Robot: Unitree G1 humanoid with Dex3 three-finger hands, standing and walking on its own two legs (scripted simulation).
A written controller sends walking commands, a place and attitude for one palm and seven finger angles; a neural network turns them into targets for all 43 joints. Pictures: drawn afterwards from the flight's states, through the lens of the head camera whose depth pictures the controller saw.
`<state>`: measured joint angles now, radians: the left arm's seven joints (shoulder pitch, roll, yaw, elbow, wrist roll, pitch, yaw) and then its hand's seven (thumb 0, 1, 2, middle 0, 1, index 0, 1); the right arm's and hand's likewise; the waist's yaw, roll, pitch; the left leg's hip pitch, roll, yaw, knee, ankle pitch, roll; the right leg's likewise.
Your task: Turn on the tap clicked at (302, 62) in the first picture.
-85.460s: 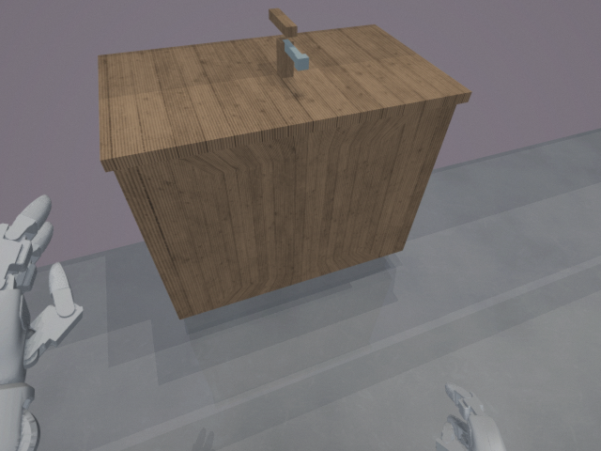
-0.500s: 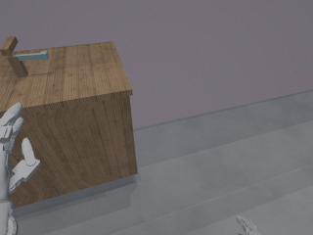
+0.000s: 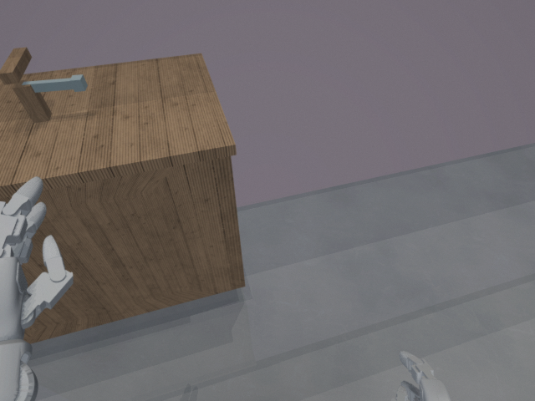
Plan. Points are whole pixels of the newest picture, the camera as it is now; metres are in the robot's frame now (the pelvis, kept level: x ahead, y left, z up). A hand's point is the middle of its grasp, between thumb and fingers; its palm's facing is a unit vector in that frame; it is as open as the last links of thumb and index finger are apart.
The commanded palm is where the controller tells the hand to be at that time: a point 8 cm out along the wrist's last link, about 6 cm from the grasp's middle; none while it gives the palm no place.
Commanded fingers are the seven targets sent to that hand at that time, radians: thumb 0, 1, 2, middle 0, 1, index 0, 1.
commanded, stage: stand and check the lever's angle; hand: left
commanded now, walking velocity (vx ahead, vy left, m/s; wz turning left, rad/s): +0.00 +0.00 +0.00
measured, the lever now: (78, 83) +0.75 +0.50 +0.11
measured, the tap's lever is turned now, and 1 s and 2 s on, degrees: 84 84 84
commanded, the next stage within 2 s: stand and wait in 0.88 s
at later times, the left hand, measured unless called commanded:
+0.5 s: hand (62, 274) +0.22 +0.25 +0.16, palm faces +0.39 -0.85 -0.35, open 7.4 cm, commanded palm +0.16 +0.29 +0.18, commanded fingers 0.00 0.90 0.90 -0.20 -0.30 -0.20 -0.30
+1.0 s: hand (43, 294) +0.19 +0.26 +0.16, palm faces +0.39 -0.85 -0.36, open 7.4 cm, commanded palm +0.14 +0.30 +0.18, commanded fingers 0.00 0.90 0.90 -0.20 -0.30 -0.20 -0.30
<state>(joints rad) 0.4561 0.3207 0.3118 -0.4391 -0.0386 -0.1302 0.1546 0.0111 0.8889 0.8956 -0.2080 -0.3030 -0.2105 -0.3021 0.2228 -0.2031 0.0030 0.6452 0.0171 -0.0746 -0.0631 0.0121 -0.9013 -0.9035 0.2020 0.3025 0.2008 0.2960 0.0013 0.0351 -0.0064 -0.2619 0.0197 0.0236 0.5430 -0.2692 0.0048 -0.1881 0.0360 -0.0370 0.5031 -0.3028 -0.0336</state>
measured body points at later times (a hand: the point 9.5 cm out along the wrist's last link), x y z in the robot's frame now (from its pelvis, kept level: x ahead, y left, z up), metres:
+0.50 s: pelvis +0.00 +0.01 +0.01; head +0.00 +0.01 +0.46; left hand +0.19 +0.29 +0.18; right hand +0.17 -0.22 -0.07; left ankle +0.01 +0.11 -0.73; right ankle -0.02 -0.10 -0.73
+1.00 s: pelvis -0.02 +0.02 +0.01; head -0.03 +0.02 +0.46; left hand +0.17 +0.30 +0.18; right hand +0.14 -0.22 -0.07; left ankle +0.01 +0.11 -0.73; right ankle -0.02 -0.10 -0.73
